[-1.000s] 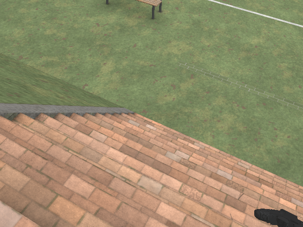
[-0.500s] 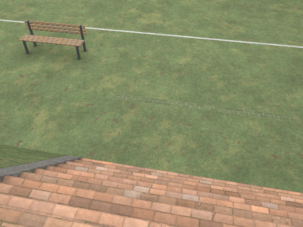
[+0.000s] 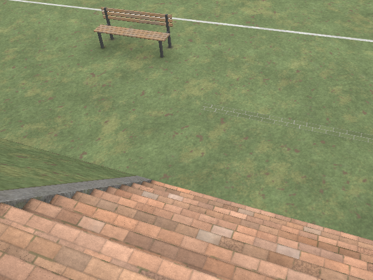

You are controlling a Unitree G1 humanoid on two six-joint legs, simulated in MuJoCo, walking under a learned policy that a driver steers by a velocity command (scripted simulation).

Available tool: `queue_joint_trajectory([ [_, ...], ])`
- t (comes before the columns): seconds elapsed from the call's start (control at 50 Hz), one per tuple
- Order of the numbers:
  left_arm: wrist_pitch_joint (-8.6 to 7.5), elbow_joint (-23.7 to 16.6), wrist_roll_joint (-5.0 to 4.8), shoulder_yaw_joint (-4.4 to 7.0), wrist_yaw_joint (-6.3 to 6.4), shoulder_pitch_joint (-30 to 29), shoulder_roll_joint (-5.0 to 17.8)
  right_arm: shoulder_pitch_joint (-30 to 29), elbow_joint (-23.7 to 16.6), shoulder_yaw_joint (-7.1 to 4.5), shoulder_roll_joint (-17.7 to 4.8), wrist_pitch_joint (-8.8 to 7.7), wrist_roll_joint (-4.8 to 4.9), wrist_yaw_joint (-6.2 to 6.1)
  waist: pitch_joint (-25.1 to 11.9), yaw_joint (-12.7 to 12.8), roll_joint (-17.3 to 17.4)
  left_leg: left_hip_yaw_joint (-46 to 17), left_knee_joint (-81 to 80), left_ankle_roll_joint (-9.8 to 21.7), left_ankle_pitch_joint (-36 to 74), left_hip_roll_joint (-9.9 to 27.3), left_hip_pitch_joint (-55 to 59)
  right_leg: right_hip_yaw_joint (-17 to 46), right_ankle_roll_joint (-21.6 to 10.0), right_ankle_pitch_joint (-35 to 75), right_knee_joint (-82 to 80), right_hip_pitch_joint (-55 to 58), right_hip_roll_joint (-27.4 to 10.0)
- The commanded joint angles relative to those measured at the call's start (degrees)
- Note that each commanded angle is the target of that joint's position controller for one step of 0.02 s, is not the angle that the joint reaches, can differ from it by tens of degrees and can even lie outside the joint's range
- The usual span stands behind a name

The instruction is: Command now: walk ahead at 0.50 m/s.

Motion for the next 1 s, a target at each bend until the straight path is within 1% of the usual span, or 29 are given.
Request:
queue_joint_trajectory([
  [0.02,0.51,-2.0,-0.59,2.64,0.28,2.2,8.0,-12.5,-6.1,-0.7,-2.3,-1.52,0.24,1.26,13.7,4.2,-11.6,1.8,-9.5,0.5,-0.6,0.3,0.0,13.3,-8.9,23.6,-12.5,-7.8,-8.2],
  [0.06,-0.55,-1.9,-0.44,4.16,-0.75,-5.3,11.1,0.7,-0.8,-2.68,-6.8,-1.48,0.11,0.37,8.1,-3.0,-14.3,2.4,-5.6,3.1,1.5,1.8,13.9,12.9,-7.8,30.5,1.8,-12.0,-8.7],
  [0.1,-2.15,-1.6,-1.08,4.67,-2.28,-9.8,10.3,23.4,7.5,-5.16,-10.9,-1.95,-0.72,-0.99,-0.2,-13.6,-9.8,6.8,-18.0,5.1,-2.1,1.2,35.1,9.1,-4.4,47.7,25.6,-12.2,-3.7],
  [0.12,-2.49,-0.7,-1.96,5.03,-2.07,-11.8,10.6,33.2,10.7,-4.65,-8.4,-2.11,-2.51,-2.56,4.4,-20.5,1.1,7.9,-31.1,8.8,-0.3,3.6,42.5,5.2,-1.3,29.4,53.0,-20.0,4.5],
  [0.14,-2.48,-0.2,-0.2,5.19,-2.52,-10.3,5.9,38.6,15.1,-2.3,-5.3,-2.31,-3.46,-2.52,5.3,-19.4,11.2,6.3,-13.0,9.7,21.6,7.1,55.8,8.1,-0.3,-10.2,72.5,-42.6,12.7],
  [0.16,-2.39,-3.3,-1.29,4.74,-3.04,-0.8,4.8,33.4,13.4,-0.61,-7.2,-2.6,-2.61,-1.86,-0.5,-9.8,18.5,0.4,4.9,11.2,36.8,10.6,61.5,15.4,-1.6,-5.6,62.1,-52.4,8.6],
  [0.2,-1.21,-6.1,-2.76,3.96,-2.74,-4.2,5.9,28.0,13.6,-0.3,-7.1,-3.0,-1.55,-0.68,-6.2,-7.7,4.2,-8.4,1.9,16.2,12.4,17.0,51.7,15.0,-1.6,4.3,54.6,-53.8,2.4],
  [0.22,0.02,-6.9,-3.71,4.55,-1.41,-10.7,7.8,23.3,13.1,1.26,-2.1,-2.52,-3.01,-0.62,-4.2,-7.0,-6.4,-5.4,-3.4,12.6,-3.4,12.8,37.3,12.6,-3.4,22.4,47.8,-50.0,2.4],
  [0.24,2.03,-9.5,-3.35,2.89,-1.19,-8.9,3.1,18.6,13.2,-0.61,-9.8,-2.38,-4.18,-2.16,-2.4,-2.1,7.1,-14.4,-7.1,18.4,-4.4,22.1,25.5,15.4,-1.3,28.5,37.1,-45.9,-0.2],
  [0.26,2.88,-11.3,-2.33,3.24,-0.4,-11.3,5.4,9.5,10.2,1.72,-3.7,-3.15,-3.84,-4.1,4.1,0.5,1.6,-11.1,-4.7,16.3,-3.1,20.3,12.7,20.6,1.7,38.3,19.3,-41.3,-2.1],
  [0.28,3.25,-11.4,-0.67,3.38,-0.56,-11.7,5.5,9.4,11.0,3.31,-1.1,-3.33,-4.83,-5.23,2.9,1.2,-0.3,-5.8,-1.8,13.7,-1.7,15.5,9.5,17.6,3.2,45.3,10.3,-33.3,-2.6],
  [0.3,3.82,-8.4,-0.73,3.38,-1.32,-7.1,4.4,9.5,11.1,3.4,-5.0,-3.78,-6.73,-5.74,-2.2,3.1,-1.7,-5.1,0.1,13.9,-1.4,14.5,6.0,13.1,4.8,53.7,18.5,-23.0,-0.8],
  [0.32,4.04,-9.9,0.18,3.96,-1.53,-7.9,7.1,10.2,10.0,1.79,-9.6,-4.0,-4.18,-5.96,-3.1,1.9,-1.3,-3.6,1.6,13.6,-5.3,13.7,10.2,11.2,4.9,59.9,15.9,-26.7,-0.3],
  [0.34,4.22,-12.5,-0.88,4.41,-2.24,-14.0,8.5,15.6,10.7,1.28,-9.2,-4.19,-1.87,-7.33,-1.6,-2.9,2.5,-6.7,4.6,12.7,-14.7,15.0,18.6,16.6,4.1,61.1,14.7,-37.5,0.1],
  [0.44,5.34,-21.4,-0.33,3.42,-4.83,-28.4,7.3,18.5,8.9,0.5,-6.4,-1.99,-1.44,-10.52,4.8,-7.4,0.4,-1.6,9.4,10.2,-44.3,11.9,14.6,15.9,3.1,76.4,-13.1,-35.4,-0.9],
  [0.54,5.76,-17.8,-0.94,4.7,-6.21,-25.7,10.7,12.1,4.3,-1.59,-10.1,-1.48,0.46,-9.65,8.1,-7.4,1.1,3.8,17.9,6.8,-49.2,13.4,4.7,6.9,2.0,73.8,-20.9,-16.2,-1.9],
  [0.58,6.02,-14.2,-0.63,6.48,-6.1,-16.0,14.6,8.2,2.7,-2.59,-11.4,-0.83,0.41,-8.89,1.2,-2.4,0.9,7.2,33.9,4.8,-42.7,12.7,5.7,2.6,0.0,72.0,-25.3,-1.3,-2.2],
  [0.6,5.01,-11.5,-1.05,6.73,-6.54,-8.5,13.1,9.2,3.6,-1.89,-7.9,-0.29,1.1,-9.07,0.7,0.4,-4.3,10.6,46.4,2.0,-43.1,9.3,12.9,4.0,-3.6,68.6,-49.2,1.5,-2.8],
  [0.62,3.81,-7.3,0.1,7.26,-6.48,1.4,15.2,9.7,5.4,-2.55,-9.3,-1.46,-0.53,-9.81,0.0,5.5,-14.5,13.6,73.1,-0.8,-58.2,3.0,2.2,5.5,-7.2,80.7,-49.3,17.3,-4.7],
  [0.64,2.53,-6.7,1.79,6.23,-7.39,-0.3,20.2,11.6,2.5,-1.81,-2.7,-1.71,-3.09,-9.44,3.3,-0.8,-32.7,14.3,98.6,-4.8,-89.3,-4.8,-24.2,11.1,-10.0,119.8,-26.5,26.2,-7.5],
  [0.66,2.81,-9.4,0.95,5.74,-8.22,-3.0,22.0,12.8,-1.8,-1.28,-3.7,-2.49,-1.49,-8.99,-6.2,-3.1,-34.4,6.9,102.0,-6.0,-88.9,-5.3,-30.3,21.5,-15.8,130.2,-23.1,30.3,-12.0],
  [0.68,4.12,-10.4,1.48,4.7,-7.47,-3.4,19.8,6.1,-4.3,-1.13,-4.9,-1.95,0.44,-9.29,-10.4,-0.2,-22.5,5.1,104.8,-6.5,-85.6,-6.5,-34.4,25.9,-19.1,115.8,-26.2,31.1,-15.6],
  [0.7,5.03,-11.0,3.09,5.19,-6.47,-5.9,23.6,-0.4,-8.8,0.09,-2.3,-1.1,2.44,-9.77,-12.3,0.0,-12.4,1.0,104.7,-4.5,-77.6,-6.4,-35.8,37.8,-23.9,81.5,-33.1,23.9,-21.7],
  [0.72,5.64,-14.5,2.95,3.2,-5.59,-12.6,17.7,-8.0,-8.8,-0.62,-4.5,0.86,1.23,-11.43,-5.0,0.0,1.2,1.8,98.0,-2.8,-68.7,-4.8,-36.3,33.2,-18.5,72.8,-34.4,13.5,-17.7],
  [0.74,5.68,-15.3,3.3,2.68,-4.29,-18.4,21.1,-7.4,-13.3,1.39,1.6,2.19,0.65,-11.31,-5.0,-5.9,-7.4,-1.8,94.2,-3.1,-65.0,-4.8,-33.7,42.1,-21.9,64.7,-35.9,4.4,-22.1],
  [0.78,5.71,-17.4,2.81,-0.17,-2.52,-19.9,16.2,-4.8,-11.9,0.32,-2.8,4.01,-0.58,-10.58,-3.5,-6.3,-4.9,-2.1,88.9,-4.2,-51.6,-7.0,-33.2,35.0,-16.6,57.1,-32.1,-2.1,-15.7],
  [0.88,5.41,-21.1,1.01,-2.93,-0.07,-16.7,11.8,-10.3,-18.8,1.56,0.9,5.81,-0.68,-9.12,-0.7,-4.9,-7.7,3.3,82.0,-8.9,-39.2,-10.1,-29.4,32.4,-14.0,56.6,-27.0,-7.9,-6.1],
  [0.96,6.07,-23.1,0.55,-1.38,1.32,-16.9,12.8,-12.5,-22.2,2.52,1.6,5.12,-0.65,-7.43,-2.8,-4.0,-10.3,2.3,52.4,-9.4,-35.3,-8.4,-21.1,31.7,-10.9,45.6,-29.5,-1.0,-3.1],
  [1.0,6.7,-23.7,1.01,0.04,1.77,-17.1,14.1,-14.3,-21.8,1.05,-1.6,3.66,0.41,-5.66,-3.8,-2.4,-13.1,0.7,36.3,-8.4,-31.8,-7.3,-10.9,34.3,-10.9,44.2,-33.9,1.4,-4.6],
])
